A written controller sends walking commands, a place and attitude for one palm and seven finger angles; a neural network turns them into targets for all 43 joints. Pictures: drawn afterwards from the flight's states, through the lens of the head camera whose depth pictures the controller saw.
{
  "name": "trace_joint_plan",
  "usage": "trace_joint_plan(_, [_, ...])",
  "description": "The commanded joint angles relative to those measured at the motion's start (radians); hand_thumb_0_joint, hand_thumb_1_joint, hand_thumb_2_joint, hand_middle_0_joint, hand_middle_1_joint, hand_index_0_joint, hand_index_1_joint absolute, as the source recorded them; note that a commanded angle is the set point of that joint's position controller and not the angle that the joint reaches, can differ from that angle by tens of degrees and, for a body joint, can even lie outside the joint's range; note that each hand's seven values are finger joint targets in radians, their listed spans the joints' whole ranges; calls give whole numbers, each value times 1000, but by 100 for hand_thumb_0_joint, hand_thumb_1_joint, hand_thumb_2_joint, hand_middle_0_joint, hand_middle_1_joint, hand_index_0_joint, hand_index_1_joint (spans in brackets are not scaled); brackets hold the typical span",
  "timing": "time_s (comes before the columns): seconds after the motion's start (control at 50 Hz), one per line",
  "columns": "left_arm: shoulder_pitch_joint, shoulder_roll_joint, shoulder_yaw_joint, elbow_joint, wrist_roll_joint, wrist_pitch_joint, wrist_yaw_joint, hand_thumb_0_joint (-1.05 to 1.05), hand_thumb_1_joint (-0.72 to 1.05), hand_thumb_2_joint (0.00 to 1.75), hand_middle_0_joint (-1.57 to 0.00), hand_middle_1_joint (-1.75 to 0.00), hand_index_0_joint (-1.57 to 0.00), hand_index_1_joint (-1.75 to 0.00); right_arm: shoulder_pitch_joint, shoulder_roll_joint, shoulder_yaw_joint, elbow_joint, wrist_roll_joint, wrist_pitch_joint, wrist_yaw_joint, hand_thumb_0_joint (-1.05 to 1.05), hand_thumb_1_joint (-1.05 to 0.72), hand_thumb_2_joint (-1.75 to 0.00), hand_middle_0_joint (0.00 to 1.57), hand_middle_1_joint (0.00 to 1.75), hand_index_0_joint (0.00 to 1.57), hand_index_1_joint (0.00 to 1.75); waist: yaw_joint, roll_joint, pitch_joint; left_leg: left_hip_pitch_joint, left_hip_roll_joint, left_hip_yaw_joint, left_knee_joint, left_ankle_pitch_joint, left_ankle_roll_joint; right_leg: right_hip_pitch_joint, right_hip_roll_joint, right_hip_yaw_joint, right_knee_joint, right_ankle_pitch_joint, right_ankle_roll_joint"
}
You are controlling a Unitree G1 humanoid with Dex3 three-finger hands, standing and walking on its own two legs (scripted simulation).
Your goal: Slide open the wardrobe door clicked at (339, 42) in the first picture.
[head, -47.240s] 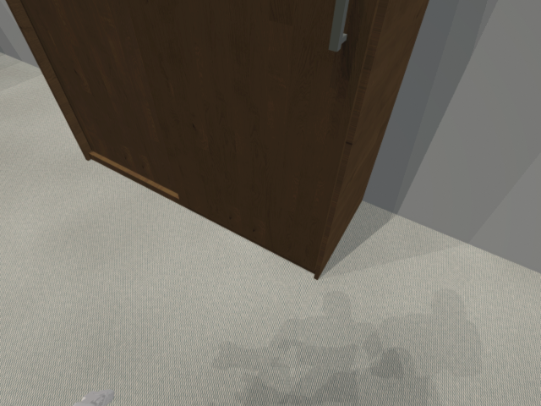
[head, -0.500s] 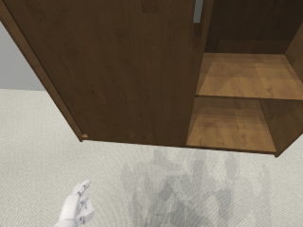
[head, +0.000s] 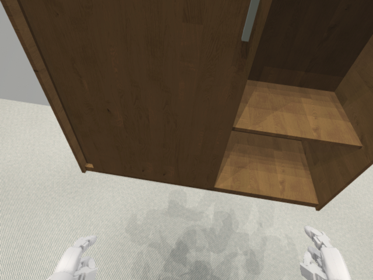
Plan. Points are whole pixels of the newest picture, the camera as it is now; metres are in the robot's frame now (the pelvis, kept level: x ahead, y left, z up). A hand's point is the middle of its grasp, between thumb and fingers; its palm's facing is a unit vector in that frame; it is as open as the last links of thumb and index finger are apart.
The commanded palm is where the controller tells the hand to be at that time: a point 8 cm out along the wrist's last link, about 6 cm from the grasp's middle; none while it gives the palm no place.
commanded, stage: let the arm hang, fingers relaxed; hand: right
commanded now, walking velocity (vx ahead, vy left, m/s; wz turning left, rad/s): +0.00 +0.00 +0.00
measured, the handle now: (251, 9) +0.73 -0.11 +0.28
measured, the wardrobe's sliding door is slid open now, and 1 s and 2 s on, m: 0.63 0.63 0.63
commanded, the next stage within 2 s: look to check the result in 0.94 s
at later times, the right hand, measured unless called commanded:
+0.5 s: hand out of the picture +0.00 -0.19 -0.16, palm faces -0.04 +0.97 -0.25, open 7.3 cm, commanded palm none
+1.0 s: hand out of the picture +0.05 -0.17 -0.16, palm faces -0.04 +0.98 -0.20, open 7.3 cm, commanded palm none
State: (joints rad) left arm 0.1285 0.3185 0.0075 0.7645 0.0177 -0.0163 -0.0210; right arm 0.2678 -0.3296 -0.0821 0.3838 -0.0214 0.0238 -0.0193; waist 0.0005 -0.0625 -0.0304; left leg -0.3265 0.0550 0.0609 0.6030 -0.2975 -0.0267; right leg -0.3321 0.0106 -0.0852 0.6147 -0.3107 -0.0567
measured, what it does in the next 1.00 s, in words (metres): stands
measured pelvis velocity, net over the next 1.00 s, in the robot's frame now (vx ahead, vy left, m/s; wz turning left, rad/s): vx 0.02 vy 0.01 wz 0.02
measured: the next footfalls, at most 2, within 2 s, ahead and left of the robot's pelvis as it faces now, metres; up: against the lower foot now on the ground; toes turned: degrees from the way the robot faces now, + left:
none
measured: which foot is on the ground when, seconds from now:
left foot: down 0.00-1.00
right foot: down 0.00-1.00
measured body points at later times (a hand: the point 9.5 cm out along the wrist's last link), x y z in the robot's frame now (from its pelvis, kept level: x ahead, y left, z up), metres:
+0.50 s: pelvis -0.01 +0.01 +0.01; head +0.02 +0.02 +0.46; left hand -0.01 +0.24 -0.15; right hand +0.00 -0.24 -0.14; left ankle +0.01 +0.14 -0.73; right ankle +0.01 -0.08 -0.73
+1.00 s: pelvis +0.02 +0.01 +0.02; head +0.04 +0.01 +0.47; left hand +0.03 +0.24 -0.14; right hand +0.05 -0.22 -0.14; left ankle +0.01 +0.14 -0.73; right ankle +0.01 -0.08 -0.73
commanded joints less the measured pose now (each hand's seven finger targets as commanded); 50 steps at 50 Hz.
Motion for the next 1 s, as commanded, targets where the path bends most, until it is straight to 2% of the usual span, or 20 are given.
trace_joint_plan(0.0, [2,105,22,-53,10,4,13,0,90,90,-20,-30,-20,-30,-22,-73,42,151,-7,-19,1,0,-90,-90,20,30,20,30,-2,210,-15,97,62,-85,-98,116,50,-33,-135,165,-177,177,2])
trace_joint_plan(0.02, [15,95,18,-33,12,10,15,0,90,90,-20,-30,-20,-30,-34,-67,52,204,-6,-15,-1,0,-90,-90,20,30,20,30,4,196,-9,89,65,-95,-111,111,50,-11,-124,153,-185,164,9])
trace_joint_plan(0.04, [24,91,14,-13,14,14,16,0,90,90,-20,-30,-20,-30,-36,-66,60,251,-5,-13,-3,0,-90,-90,20,30,20,30,3,146,-21,100,60,-95,-117,103,49,9,-123,155,-204,167,10])
trace_joint_plan(0.1, [16,69,6,48,12,22,19,0,90,90,-20,-30,-20,-30,-32,-62,70,372,-2,-12,-2,0,-90,-90,20,30,20,30,-1,-13,11,108,55,-106,-168,56,46,23,-113,138,-254,82,17])
trace_joint_plan(0.12, [22,60,5,72,10,24,22,0,90,90,-20,-30,-20,-30,-23,-59,73,412,-1,-16,-2,0,-90,-90,20,30,20,30,-1,-34,9,112,55,-113,-185,55,49,34,-110,135,-259,65,18])
trace_joint_plan(0.14, [37,58,5,87,6,25,24,0,90,90,-20,-30,-20,-30,-14,-63,74,441,-2,-21,-3,0,-90,-90,20,30,20,30,0,-26,-8,127,56,-115,-200,72,51,53,-109,132,-248,81,20])
trace_joint_plan(0.16, [47,38,10,105,10,26,28,0,90,90,-20,-30,-20,-30,-6,-33,65,466,-2,-23,-5,0,-90,-90,20,30,20,30,2,-57,-17,131,60,-111,-213,72,58,63,-108,127,-246,66,20])
trace_joint_plan(0.2, [72,24,9,141,8,30,30,0,90,90,-20,-30,-20,-30,-7,-36,69,516,2,-24,-4,0,-90,-90,20,30,20,30,4,-94,-11,146,61,-110,-231,62,62,56,-107,127,-257,37,22])
trace_joint_plan(0.26, [109,9,14,184,4,35,35,0,90,90,-20,-30,-20,-30,-20,-24,75,570,4,-28,-5,0,-90,-90,20,30,20,30,14,5,7,126,65,-117,-272,29,64,75,-111,127,-256,26,25])
trace_joint_plan(0.32, [141,1,15,223,5,38,37,0,90,90,-20,-30,-20,-30,-26,-14,78,613,4,-25,-6,0,-90,-90,20,30,20,30,17,48,73,80,59,-122,-300,-46,64,61,-112,132,-280,-21,23])
trace_joint_plan(0.34, [153,3,16,234,3,36,38,0,90,90,-20,-30,-20,-30,-20,-15,78,626,3,-28,-7,0,-90,-90,20,30,20,30,17,65,53,92,58,-120,-297,-20,62,78,-115,127,-274,8,22])
trace_joint_plan(0.4, [164,-11,14,262,5,34,40,0,90,90,-20,-30,-20,-30,-21,0,79,655,5,-25,-8,0,-90,-90,20,30,20,30,15,88,74,85,55,-113,-295,-24,59,77,-117,129,-291,6,21])
trace_joint_plan(0.44, [172,-15,14,277,2,30,40,0,90,90,-20,-30,-20,-30,-12,2,80,670,4,-28,-11,0,-90,-90,20,30,20,30,12,99,57,103,57,-112,-291,12,58,87,-118,125,-288,45,20])
trace_joint_plan(0.56, [162,-41,6,315,1,20,43,0,90,90,-20,-30,-20,-30,-17,27,81,699,5,-33,-17,0,-90,-90,20,30,20,30,7,91,49,134,62,-100,-268,139,50,122,-127,118,-292,175,22])
trace_joint_plan(0.62, [153,-46,4,331,3,21,45,0,90,90,-20,-30,-20,-30,-25,33,82,704,6,-30,-18,0,-90,-90,20,30,20,30,7,75,86,117,58,-99,-273,124,48,120,-126,117,-304,162,26])
trace_joint_plan(0.7, [147,-52,3,344,2,20,45,0,90,90,-20,-30,-20,-30,-30,36,81,709,5,-33,-20,0,-90,-90,20,30,20,30,7,71,79,131,60,-101,-279,140,47,135,-127,111,-307,179,28])
trace_joint_plan(0.72, [145,-53,4,346,3,19,45,0,90,90,-20,-30,-20,-30,-35,38,80,712,5,-33,-20,0,-90,-90,20,30,20,30,7,50,82,133,60,-101,-278,142,47,133,-126,110,-311,181,29])
trace_joint_plan(0.74, [151,-51,5,346,1,17,45,0,90,90,-20,-30,-20,-30,-25,34,78,712,4,-36,-21,0,-90,-90,20,30,20,30,4,59,57,154,61,-98,-276,167,46,142,-128,110,-301,206,28])
trace_joint_plan(0.8, [135,-53,3,351,2,17,46,0,90,90,-20,-30,-20,-30,-37,36,79,717,6,-35,-19,0,-90,-90,20,30,20,30,5,35,79,149,62,-101,-284,163,46,140,-128,111,-312,200,30])
trace_joint_plan(0.98, [132,-45,3,358,-1,11,50,0,90,90,-20,-30,-20,-30,-34,37,79,725,6,-39,-20,0,-90,-90,20,30,20,30,8,58,45,177,66,-91,-284,226,43,192,-134,109,-310,272,28])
